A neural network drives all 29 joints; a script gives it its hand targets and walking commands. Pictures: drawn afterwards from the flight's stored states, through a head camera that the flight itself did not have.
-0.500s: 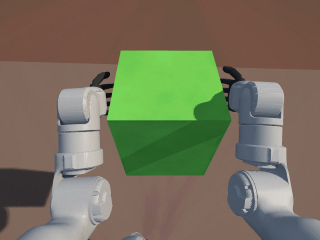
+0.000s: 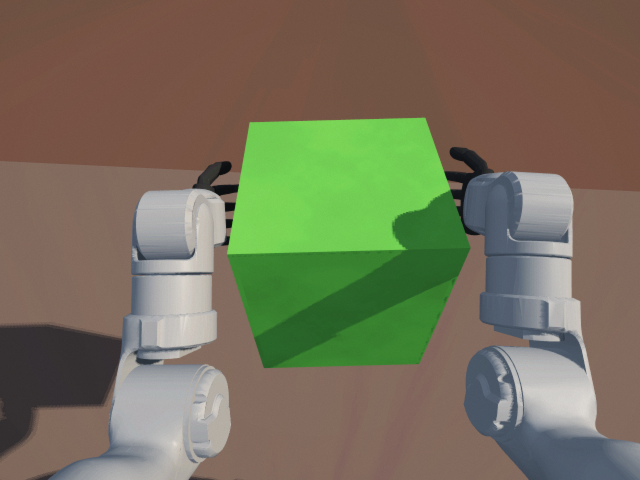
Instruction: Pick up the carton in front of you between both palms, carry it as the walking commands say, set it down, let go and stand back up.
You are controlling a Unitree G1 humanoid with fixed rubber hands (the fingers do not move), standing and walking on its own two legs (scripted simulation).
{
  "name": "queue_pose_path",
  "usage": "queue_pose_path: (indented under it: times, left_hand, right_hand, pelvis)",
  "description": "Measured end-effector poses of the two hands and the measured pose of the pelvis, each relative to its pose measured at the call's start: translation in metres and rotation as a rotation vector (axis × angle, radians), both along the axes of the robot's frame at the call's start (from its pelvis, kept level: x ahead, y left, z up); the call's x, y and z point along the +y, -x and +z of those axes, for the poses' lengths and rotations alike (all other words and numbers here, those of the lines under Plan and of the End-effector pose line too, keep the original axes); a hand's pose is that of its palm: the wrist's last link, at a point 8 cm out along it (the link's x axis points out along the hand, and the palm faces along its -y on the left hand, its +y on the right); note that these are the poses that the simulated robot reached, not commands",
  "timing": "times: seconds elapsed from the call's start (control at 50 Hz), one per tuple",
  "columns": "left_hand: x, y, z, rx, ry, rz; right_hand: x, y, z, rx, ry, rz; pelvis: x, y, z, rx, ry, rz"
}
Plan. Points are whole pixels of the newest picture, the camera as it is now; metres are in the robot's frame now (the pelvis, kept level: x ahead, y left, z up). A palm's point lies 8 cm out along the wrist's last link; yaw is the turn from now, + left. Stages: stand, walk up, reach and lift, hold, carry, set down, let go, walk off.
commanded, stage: carry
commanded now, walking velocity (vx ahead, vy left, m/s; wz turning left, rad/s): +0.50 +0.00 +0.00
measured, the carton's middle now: (339, 250) +0.38 +0.02 +0.09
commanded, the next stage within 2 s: none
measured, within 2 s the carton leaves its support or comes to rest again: neither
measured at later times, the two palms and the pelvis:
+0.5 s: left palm (260, 46) +0.69 +0.16 +0.20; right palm (456, 62) +0.66 -0.14 +0.20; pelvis +0.29 +0.05 +0.05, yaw -1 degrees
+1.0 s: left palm out of the picture +0.94 +0.20 +0.25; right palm out of the picture +0.96 -0.10 +0.26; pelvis +0.57 +0.03 +0.08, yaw +0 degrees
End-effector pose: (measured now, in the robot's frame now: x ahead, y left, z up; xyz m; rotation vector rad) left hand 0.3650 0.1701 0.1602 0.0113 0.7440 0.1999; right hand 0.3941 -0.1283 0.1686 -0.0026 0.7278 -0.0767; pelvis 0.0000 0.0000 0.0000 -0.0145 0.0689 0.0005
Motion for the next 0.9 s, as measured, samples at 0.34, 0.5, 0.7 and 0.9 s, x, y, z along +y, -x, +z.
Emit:
queue_pose_path:
  times: [0.34, 0.5, 0.7, 0.9]
  left_hand:
    - [0.013, -0.231, 0.03, -0.005, 0.033, -0.076]
    - [-0.012, -0.33, 0.043, 0.009, 0.053, -0.141]
    - [-0.008, -0.45, 0.073, -0.067, 0.01, -0.061]
    - [0.028, -0.52, 0.076, -0.012, 0.018, 0.047]
  right_hand:
    - [0.011, -0.196, 0.026, -0.005, 0.04, -0.08]
    - [-0.012, -0.264, 0.033, 0.01, 0.03, -0.165]
    - [-0.009, -0.419, 0.065, -0.066, -0.012, -0.066]
    - [0.03, -0.529, 0.076, -0.008, -0.024, 0.023]
  pelvis:
    - [0.04, -0.216, 0.019, -0.007, -0.043, -0.004]
    - [0.047, -0.295, 0.049, 0.007, -0.01, -0.015]
    - [0.02, -0.43, 0.05, -0.001, 0.023, -0.002]
    - [0.015, -0.516, 0.085, 0.006, -0.023, 0.009]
